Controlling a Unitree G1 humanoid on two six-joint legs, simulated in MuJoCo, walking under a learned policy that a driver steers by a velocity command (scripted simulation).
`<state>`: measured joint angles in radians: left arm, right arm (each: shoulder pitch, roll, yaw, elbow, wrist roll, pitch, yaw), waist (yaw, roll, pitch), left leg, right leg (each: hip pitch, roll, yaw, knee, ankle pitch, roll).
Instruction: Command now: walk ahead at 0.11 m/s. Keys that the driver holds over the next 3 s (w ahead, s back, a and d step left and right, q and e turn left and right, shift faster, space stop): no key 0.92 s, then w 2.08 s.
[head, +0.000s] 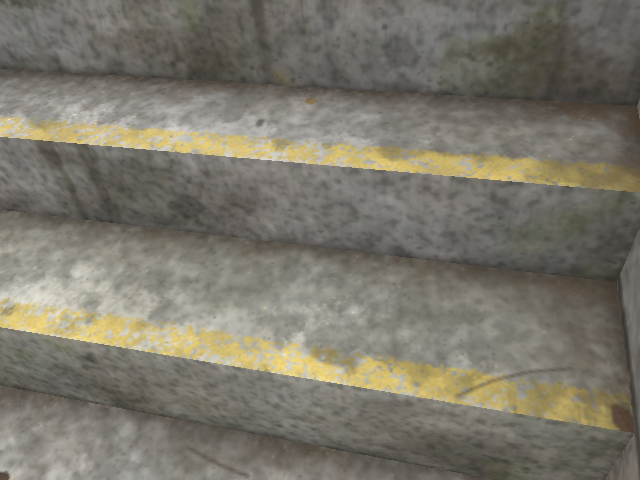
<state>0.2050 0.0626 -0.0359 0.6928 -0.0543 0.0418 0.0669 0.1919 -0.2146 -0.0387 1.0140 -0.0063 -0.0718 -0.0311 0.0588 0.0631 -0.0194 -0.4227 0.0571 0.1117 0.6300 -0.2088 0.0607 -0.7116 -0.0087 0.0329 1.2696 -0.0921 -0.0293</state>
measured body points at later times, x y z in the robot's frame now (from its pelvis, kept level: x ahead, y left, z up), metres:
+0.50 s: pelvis +0.03 +0.01 +0.02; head +0.04 +0.01 +0.47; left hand +0.13 +0.22 -0.11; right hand +0.11 -0.21 -0.12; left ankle +0.08 +0.12 -0.72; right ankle +0.04 -0.12 -0.72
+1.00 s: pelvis +0.05 +0.04 +0.02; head +0.06 +0.05 +0.47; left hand +0.07 +0.26 -0.13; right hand +0.09 -0.18 -0.12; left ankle +0.08 +0.12 -0.72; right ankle +0.04 -0.12 -0.72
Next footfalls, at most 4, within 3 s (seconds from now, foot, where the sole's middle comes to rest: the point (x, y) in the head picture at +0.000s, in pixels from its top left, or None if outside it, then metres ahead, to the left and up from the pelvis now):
0.04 right None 0.08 -0.12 -0.76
0.40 left None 0.12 0.12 -0.76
1.62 right None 0.33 0.04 -0.54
2.18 left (205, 295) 0.66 0.30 -0.31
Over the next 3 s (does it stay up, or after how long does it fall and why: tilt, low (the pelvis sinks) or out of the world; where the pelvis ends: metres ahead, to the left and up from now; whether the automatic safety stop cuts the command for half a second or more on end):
stays up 0.87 0.21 0.64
